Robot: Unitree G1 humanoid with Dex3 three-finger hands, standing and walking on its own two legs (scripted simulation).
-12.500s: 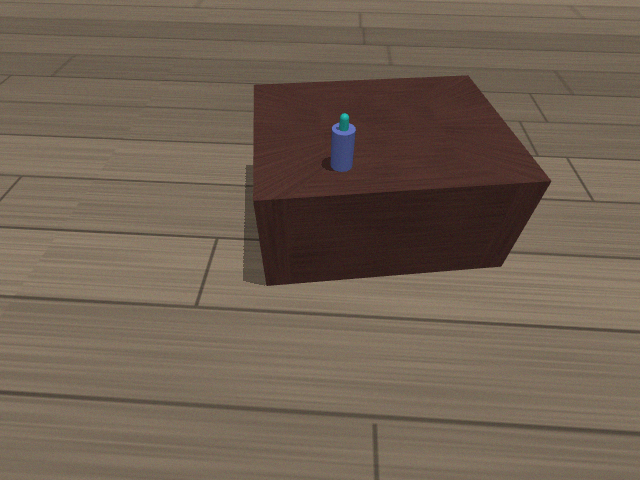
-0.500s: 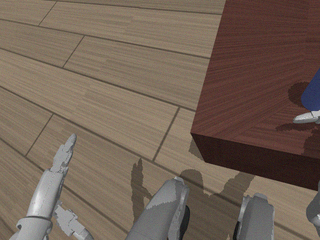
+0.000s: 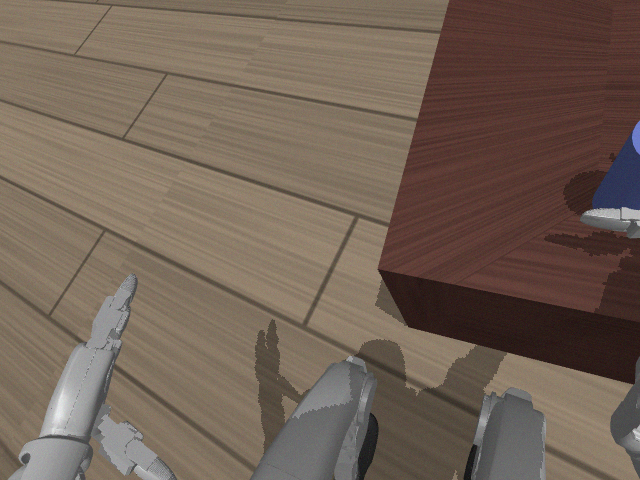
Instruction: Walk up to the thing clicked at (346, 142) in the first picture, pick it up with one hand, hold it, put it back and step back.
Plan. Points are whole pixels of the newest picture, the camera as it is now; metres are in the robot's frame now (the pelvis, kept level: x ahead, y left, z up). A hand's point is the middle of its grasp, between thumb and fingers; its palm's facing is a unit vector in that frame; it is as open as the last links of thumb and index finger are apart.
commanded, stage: close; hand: right
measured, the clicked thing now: out of the picture +0.52 -0.24 -0.02
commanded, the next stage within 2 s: settle in 0.20 s
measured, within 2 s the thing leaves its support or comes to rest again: leaves its support in 0.58 s
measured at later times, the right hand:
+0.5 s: hand out of the picture +0.50 -0.24 -0.03, palm faces +0.26 +0.97 +0.00, open 10.1 cm
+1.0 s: hand out of the picture +0.51 -0.25 +0.02, palm faces +0.27 +0.96 +0.00, open 10.3 cm
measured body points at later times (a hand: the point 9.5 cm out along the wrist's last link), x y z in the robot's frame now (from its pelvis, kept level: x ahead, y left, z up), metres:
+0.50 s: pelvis +0.00 +0.00 +0.01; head +0.18 -0.09 +0.41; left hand +0.18 +0.25 +0.11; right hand +0.48 -0.29 -0.03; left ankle +0.04 +0.13 -0.53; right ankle +0.06 -0.13 -0.53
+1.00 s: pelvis +0.01 +0.00 +0.04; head +0.17 -0.09 +0.45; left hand +0.18 +0.25 +0.11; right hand +0.49 -0.30 +0.02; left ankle +0.04 +0.13 -0.53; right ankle +0.06 -0.13 -0.53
